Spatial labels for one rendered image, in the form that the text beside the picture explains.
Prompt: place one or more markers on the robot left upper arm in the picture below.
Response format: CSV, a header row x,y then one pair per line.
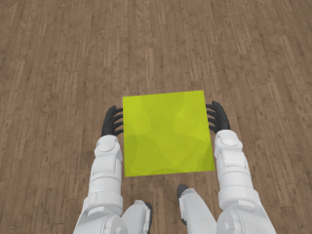
x,y
108,224

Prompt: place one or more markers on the right robot hand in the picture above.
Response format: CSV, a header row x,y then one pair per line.
x,y
220,120

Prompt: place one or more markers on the left robot hand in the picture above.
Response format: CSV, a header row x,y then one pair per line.
x,y
108,127

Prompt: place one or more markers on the left robot forearm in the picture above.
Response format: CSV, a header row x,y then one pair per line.
x,y
104,195

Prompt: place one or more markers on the right robot forearm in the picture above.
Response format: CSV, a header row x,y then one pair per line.
x,y
236,190

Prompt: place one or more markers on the robot right shin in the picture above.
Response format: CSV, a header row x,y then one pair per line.
x,y
189,190

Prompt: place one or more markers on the carton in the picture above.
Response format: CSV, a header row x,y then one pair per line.
x,y
166,134

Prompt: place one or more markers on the robot right thigh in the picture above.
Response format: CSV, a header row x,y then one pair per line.
x,y
197,215

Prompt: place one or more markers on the robot right upper arm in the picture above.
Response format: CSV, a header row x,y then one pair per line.
x,y
234,221

